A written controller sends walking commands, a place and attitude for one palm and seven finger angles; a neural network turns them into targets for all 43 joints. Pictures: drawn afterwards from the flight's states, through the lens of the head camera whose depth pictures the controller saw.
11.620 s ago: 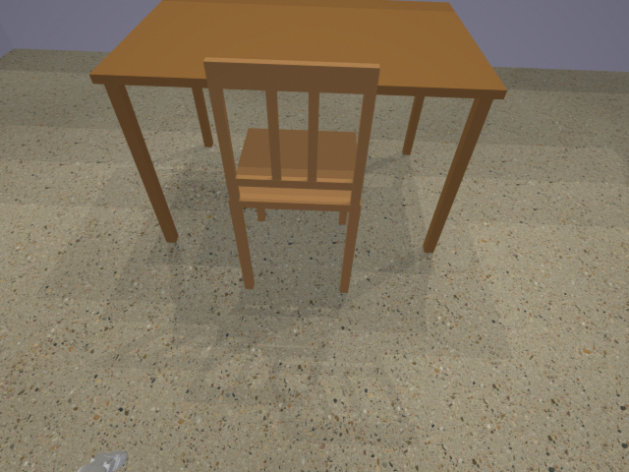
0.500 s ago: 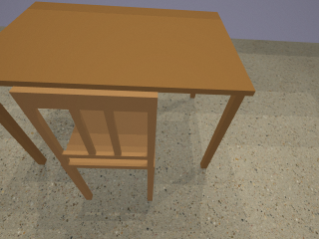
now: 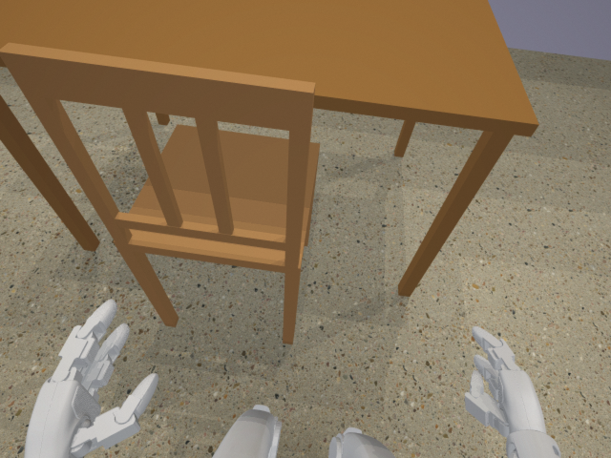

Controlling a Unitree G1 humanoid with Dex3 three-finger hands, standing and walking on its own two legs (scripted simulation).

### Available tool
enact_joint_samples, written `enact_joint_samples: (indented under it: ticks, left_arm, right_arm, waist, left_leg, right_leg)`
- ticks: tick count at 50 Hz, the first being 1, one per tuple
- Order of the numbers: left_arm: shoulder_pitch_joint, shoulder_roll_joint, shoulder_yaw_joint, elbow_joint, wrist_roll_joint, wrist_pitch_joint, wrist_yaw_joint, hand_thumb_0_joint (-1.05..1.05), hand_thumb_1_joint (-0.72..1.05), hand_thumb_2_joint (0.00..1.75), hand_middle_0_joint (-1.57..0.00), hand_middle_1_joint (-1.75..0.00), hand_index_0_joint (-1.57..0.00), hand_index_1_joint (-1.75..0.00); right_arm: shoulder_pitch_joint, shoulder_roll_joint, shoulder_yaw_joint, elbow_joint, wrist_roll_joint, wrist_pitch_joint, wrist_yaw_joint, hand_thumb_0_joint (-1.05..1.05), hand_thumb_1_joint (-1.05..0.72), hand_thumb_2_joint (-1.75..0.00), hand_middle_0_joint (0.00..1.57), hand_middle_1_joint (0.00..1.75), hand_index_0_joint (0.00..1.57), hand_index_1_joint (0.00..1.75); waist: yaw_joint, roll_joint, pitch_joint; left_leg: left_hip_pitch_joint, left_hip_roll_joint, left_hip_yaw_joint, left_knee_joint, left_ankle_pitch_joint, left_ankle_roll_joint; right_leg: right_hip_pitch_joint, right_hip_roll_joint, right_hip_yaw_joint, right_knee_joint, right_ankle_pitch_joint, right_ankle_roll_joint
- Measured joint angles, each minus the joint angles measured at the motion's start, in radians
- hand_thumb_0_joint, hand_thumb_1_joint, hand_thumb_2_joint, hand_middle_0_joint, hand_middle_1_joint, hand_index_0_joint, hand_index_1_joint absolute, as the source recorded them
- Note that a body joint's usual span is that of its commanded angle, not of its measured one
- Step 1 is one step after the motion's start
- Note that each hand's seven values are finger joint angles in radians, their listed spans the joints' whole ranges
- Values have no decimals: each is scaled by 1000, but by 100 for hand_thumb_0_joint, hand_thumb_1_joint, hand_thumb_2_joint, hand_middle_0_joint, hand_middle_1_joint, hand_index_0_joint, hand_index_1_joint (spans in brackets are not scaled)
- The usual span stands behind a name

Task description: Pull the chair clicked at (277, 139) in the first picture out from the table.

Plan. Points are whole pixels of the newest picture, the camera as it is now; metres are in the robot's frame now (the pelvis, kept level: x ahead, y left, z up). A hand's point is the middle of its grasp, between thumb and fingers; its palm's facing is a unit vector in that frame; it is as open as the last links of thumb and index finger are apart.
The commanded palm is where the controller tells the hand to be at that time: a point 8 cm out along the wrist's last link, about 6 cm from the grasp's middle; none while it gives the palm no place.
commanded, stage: raise the hand toward the chair's back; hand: left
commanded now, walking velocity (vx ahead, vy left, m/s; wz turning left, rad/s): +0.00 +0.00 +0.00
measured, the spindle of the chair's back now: (157, 174) +0.51 +0.32 +0.01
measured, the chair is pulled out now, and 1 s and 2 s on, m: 0.00 0.00 0.00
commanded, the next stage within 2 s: aim the fingers beside a spindle in 1.56 s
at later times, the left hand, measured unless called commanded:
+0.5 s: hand (160, 335) +0.24 +0.21 +0.04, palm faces -0.01 -1.00 -0.03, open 14.6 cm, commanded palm +0.21 +0.27 +0.05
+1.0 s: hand (116, 306) +0.25 +0.26 +0.07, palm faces +0.03 -1.00 -0.05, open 16.9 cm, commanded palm +0.24 +0.31 +0.07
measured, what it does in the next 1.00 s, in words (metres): shifts its weight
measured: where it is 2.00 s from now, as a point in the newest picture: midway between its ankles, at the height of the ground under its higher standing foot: outside the picture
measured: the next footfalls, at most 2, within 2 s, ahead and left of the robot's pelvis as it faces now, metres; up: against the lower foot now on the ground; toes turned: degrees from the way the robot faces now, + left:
none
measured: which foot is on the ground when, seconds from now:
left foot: down 0.00-1.00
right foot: down 0.00-1.00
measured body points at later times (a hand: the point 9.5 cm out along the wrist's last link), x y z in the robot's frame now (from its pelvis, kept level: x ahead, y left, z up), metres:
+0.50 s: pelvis +0.02 +0.02 +0.01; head +0.10 +0.02 +0.45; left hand +0.23 +0.26 +0.04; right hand +0.18 -0.25 -0.08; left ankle +0.05 +0.10 -0.64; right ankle +0.03 -0.05 -0.64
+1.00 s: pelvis +0.02 +0.05 +0.02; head +0.08 +0.07 +0.47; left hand +0.25 +0.31 +0.07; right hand +0.20 -0.17 -0.05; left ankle +0.05 +0.10 -0.64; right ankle +0.03 -0.05 -0.64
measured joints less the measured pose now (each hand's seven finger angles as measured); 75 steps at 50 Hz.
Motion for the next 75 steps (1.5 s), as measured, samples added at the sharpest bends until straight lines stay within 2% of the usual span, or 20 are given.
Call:
enact_joint_samples:
  ticks: [3, 5, 7, 10, 12, 14, 16, 19, 22, 24, 27, 33, 36, 42, 45, 51, 55, 59, 67, 75]
  left_arm:
    - [-38, 17, -2, -79, -22, -85, -43, 2, 40, 69, -15, -22, -14, -22]
    - [-108, 32, -9, -73, -31, -93, -105, 2, 35, 67, -14, -21, -14, -21]
    - [-187, 51, -13, -25, -34, -31, -170, 2, 31, 65, -14, -21, -13, -20]
    - [-265, 66, -6, 39, -43, 145, -217, 1, 23, 62, -13, -20, -13, -19]
    - [-260, 54, 18, 43, -53, 233, -198, 1, 19, 60, -13, -19, -13, -19]
    - [-221, 27, 43, 16, -59, 257, -150, 1, 14, 58, -13, -18, -12, -18]
    - [-175, 2, 59, -15, -54, 228, -101, 1, 10, 56, -13, -18, -12, -17]
    - [-131, -15, 59, -32, -30, 142, -57, 1, 3, 53, -12, -16, -11, -16]
    - [-134, -8, 39, -8, -14, 79, -64, 1, -4, 50, -11, -15, -10, -15]
    - [-146, -1, 20, 13, -14, 69, -85, 1, -9, 48, -10, -15, -10, -14]
    - [-152, 7, -3, 5, -15, 83, -97, 0, -16, 45, -10, -14, -9, -13]
    - [-139, 9, -10, -68, -8, 76, -27, 0, -30, 39, -9, -11, -8, -11]
    - [-170, 12, -6, -43, -1, 77, -13, 0, -37, 36, -8, -10, -7, -10]
    - [-213, 30, -29, 4, 9, 150, -45, 0, -45, 32, -7, -9, -6, -9]
    - [-199, 33, -35, -25, 9, 158, -38, 0, -47, 32, -7, -9, -6, -8]
    - [-229, 43, 1, -14, 10, 111, -20, -1, -49, 31, -7, -8, -6, -8]
    - [-274, 55, 9, 31, 7, 142, -43, -1, -50, 31, -6, -8, -6, -8]
    - [-255, 58, -2, 16, 1, 177, -60, -1, -50, 31, -6, -8, -6, -8]
    - [-240, 54, 8, 6, 13, 130, -17, -1, -50, 31, -7, -8, -6, -8]
    - [-239, 51, -1, 17, 3, 142, -40, -1, -50, 31, -6, -8, -6, -8]
  right_arm:
    - [-13, 15, 38, 53, -2, -23, -11, 2, -90, -90, 19, 30, 20, 30]
    - [-23, 33, 66, 81, 5, -28, -20, 2, -90, -90, 19, 30, 20, 30]
    - [-27, 58, 88, 93, 18, -19, -27, 2, -90, -90, 20, 30, 20, 30]
    - [-8, 90, 103, 92, 29, 6, -32, 2, -90, -90, 20, 30, 21, 30]
    - [19, 103, 97, 86, 30, 22, -28, 2, -90, -90, 20, 30, 21, 30]
    - [53, 107, 81, 86, 28, 29, -22, 2, -90, -90, 20, 30, 21, 30]
    - [83, 100, 61, 92, 23, 31, -17, 2, -90, -90, 20, 30, 21, 30]
    - [102, 70, 36, 103, 17, 29, -12, 2, -90, -90, 20, 30, 21, 30]
    - [88, 34, 24, 106, 16, 24, -15, 2, -90, -90, 20, 30, 20, 30]
    - [71, 16, 18, 103, 19, 19, -20, 2, -90, -90, 20, 30, 20, 30]
    - [51, 8, 12, 94, 22, 11, -28, 2, -90, -90, 20, 30, 20, 30]
    - [35, 34, 21, 77, 18, 12, -27, 2, -90, -90, 19, 30, 20, 30]
    - [27, 44, 43, 62, 18, 21, -23, 2, -90, -90, 20, 30, 20, 30]
    - [26, 53, 82, 26, 18, 35, -22, 2, -90, -90, 20, 30, 20, 30]
    - [41, 57, 87, 23, 15, 38, -22, 2, -90, -90, 20, 30, 21, 30]
    - [60, 48, 91, 39, 11, 46, -19, 2, -90, -90, 20, 30, 21, 30]
    - [62, 32, 89, 45, 17, 54, -20, 2, -90, -90, 20, 30, 21, 30]
    - [77, 27, 81, 43, 22, 57, -22, 2, -90, -90, 20, 30, 21, 30]
    - [90, 21, 69, 42, 14, 54, -14, 2, -90, -90, 20, 30, 20, 30]
    - [77, 26, 72, 40, 19, 63, -11, 2, -90, -90, 20, 30, 20, 30]
  waist:
    - [12, 35, 2]
    - [7, 56, 3]
    - [-6, 66, 8]
    - [-35, 71, 17]
    - [-53, 71, 14]
    - [-61, 65, 5]
    - [-61, 61, -7]
    - [-62, 65, -18]
    - [-64, 67, -11]
    - [-65, 66, -1]
    - [-65, 61, 11]
    - [-64, 63, -6]
    - [-62, 72, -15]
    - [-57, 79, -1]
    - [-53, 79, 2]
    - [-52, 77, -5]
    - [-57, 81, 6]
    - [-65, 80, 8]
    - [-75, 72, -1]
    - [-68, 76, 0]
  left_leg:
    - [-32, 1, -31, 38, -14, -6]
    - [-55, 2, -39, 53, -18, -8]
    - [-70, 5, -35, 55, -17, -11]
    - [-64, 6, -20, 30, -9, -15]
    - [-40, 7, -3, -2, -4, -12]
    - [-6, 8, 14, -41, 1, -8]
    - [26, 8, 26, -73, 5, -3]
    - [42, 3, 30, -90, 6, 5]
    - [12, -1, 27, -66, 0, 15]
    - [-11, -2, 26, -45, -4, 21]
    - [-25, -1, 26, -30, -8, 28]
    - [11, -10, 26, -58, 2, 42]
    - [14, -16, 22, -64, 7, 49]
    - [23, -21, 22, -75, 17, 60]
    - [42, -24, 23, -91, 22, 64]
    - [46, -31, 23, -96, 25, 70]
    - [40, -33, 22, -91, 25, 72]
    - [63, -30, 27, -113, 30, 74]
    - [73, -32, 28, -125, 31, 71]
    - [66, -26, 25, -116, 27, 68]
  right_leg:
    - [-15, 4, -31, 16, -12, -2]
    - [-34, 5, -40, 26, -17, 0]
    - [-53, 6, -37, 32, -16, 3]
    - [-57, 5, -20, 19, -8, 4]
    - [-42, 6, -1, -3, -2, 12]
    - [-18, 8, 20, -31, 6, 20]
    - [8, 10, 37, -58, 12, 25]
    - [24, 7, 43, -75, 12, 29]
    - [0, 2, 37, -57, 7, 29]
    - [-20, 1, 34, -41, 4, 30]
    - [-30, 1, 32, -34, 6, 32]
    - [12, -6, 35, -70, 17, 49]
    - [20, -11, 31, -80, 22, 56]
    - [34, -17, 31, -99, 35, 69]
    - [54, -18, 35, -117, 42, 75]
    - [61, -25, 34, -124, 44, 84]
    - [57, -27, 32, -122, 45, 88]
    - [78, -24, 40, -146, 54, 91]
    - [86, -25, 43, -154, 53, 90]
    - [79, -19, 39, -145, 49, 82]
